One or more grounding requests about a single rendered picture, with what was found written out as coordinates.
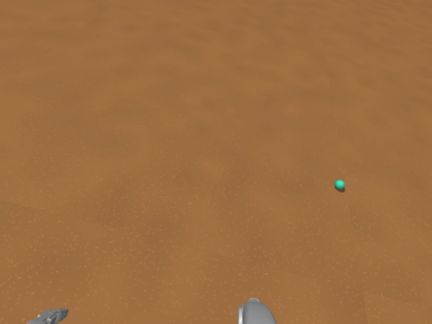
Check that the ball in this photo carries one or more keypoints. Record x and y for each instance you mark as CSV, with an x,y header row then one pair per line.
x,y
339,184

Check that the left robot hand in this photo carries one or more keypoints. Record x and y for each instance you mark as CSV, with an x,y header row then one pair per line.
x,y
50,316

